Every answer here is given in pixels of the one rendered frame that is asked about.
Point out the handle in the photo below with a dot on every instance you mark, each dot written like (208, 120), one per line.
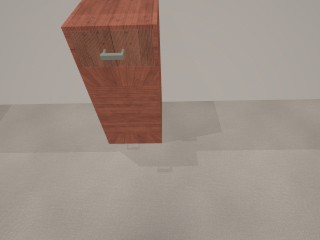
(112, 56)

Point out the cabinet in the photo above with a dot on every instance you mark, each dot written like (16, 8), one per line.
(127, 99)

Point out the drawer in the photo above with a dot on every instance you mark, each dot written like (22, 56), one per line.
(138, 47)

